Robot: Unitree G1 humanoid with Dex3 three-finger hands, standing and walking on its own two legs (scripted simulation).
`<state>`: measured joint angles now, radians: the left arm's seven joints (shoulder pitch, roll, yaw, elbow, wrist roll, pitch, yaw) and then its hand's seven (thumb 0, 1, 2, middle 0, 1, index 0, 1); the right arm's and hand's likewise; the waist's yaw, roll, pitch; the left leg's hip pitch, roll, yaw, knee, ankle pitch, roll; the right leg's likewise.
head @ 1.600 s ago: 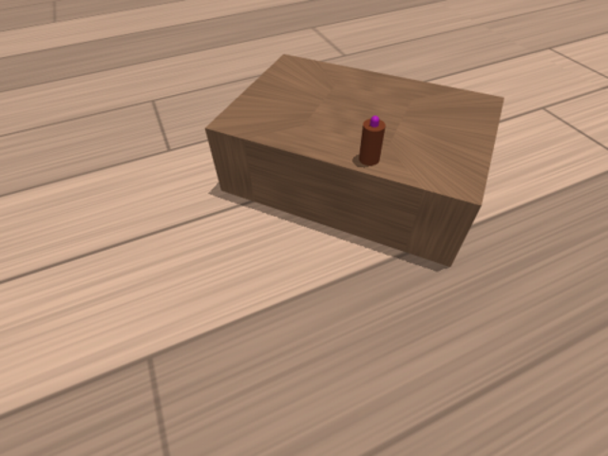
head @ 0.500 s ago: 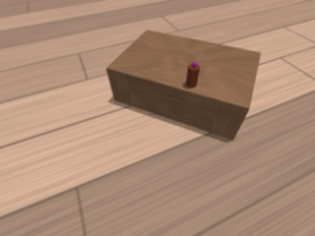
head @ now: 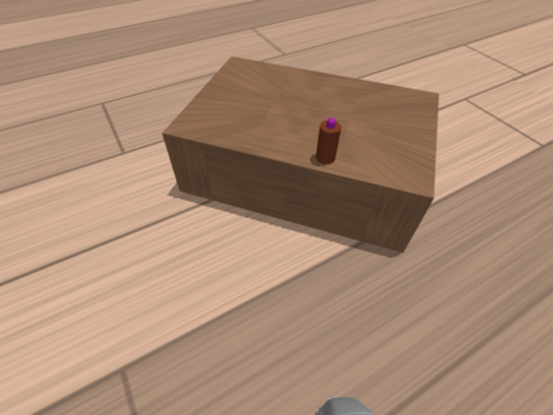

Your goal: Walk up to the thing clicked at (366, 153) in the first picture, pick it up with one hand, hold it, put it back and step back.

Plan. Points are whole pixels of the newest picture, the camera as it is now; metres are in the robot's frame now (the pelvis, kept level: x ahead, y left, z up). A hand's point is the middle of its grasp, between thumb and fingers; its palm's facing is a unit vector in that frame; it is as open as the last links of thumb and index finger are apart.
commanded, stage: walk up
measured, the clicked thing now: (328, 139) +1.05 -0.22 -0.32
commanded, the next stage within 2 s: none
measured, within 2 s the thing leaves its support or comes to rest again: neither
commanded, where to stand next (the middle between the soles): +0.45 +0.07 m, yaw -8 degrees
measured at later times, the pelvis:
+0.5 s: pelvis +0.18 +0.04 -0.01, yaw -3 degrees
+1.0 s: pelvis +0.35 +0.07 -0.02, yaw -8 degrees
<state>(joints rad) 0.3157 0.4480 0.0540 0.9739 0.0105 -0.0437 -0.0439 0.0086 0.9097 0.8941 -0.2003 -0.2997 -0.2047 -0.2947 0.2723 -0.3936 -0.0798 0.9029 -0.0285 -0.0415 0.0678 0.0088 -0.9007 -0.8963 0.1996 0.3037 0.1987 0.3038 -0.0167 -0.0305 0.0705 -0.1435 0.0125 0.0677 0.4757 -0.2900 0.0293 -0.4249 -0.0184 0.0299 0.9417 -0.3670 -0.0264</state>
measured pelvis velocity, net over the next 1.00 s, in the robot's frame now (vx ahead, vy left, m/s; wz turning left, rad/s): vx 0.35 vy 0.07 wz -0.13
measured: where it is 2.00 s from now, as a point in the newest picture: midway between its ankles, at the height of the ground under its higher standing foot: (248, 356)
